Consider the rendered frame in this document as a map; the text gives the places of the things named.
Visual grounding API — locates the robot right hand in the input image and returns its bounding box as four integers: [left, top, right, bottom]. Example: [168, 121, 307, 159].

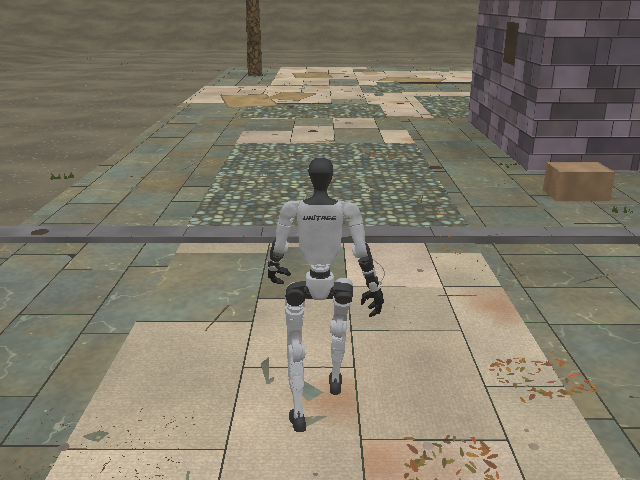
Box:
[361, 288, 384, 317]

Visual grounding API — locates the robot right upper arm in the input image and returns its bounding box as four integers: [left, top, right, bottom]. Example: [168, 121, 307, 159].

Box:
[341, 201, 368, 258]

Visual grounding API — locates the robot left forearm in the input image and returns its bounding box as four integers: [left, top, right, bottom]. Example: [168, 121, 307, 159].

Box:
[268, 238, 284, 271]

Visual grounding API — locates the robot torso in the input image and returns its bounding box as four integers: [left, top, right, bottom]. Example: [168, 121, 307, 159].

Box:
[297, 196, 344, 300]

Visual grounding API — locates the left robot thigh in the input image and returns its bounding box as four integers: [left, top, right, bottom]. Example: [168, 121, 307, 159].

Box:
[285, 281, 306, 363]

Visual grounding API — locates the robot left upper arm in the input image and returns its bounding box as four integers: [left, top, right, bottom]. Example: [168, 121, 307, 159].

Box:
[273, 201, 300, 254]

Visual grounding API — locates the robot right forearm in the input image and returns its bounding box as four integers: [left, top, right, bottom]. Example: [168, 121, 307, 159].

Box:
[358, 243, 380, 292]

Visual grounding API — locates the robot left hand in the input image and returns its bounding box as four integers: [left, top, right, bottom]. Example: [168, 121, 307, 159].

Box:
[268, 266, 291, 284]

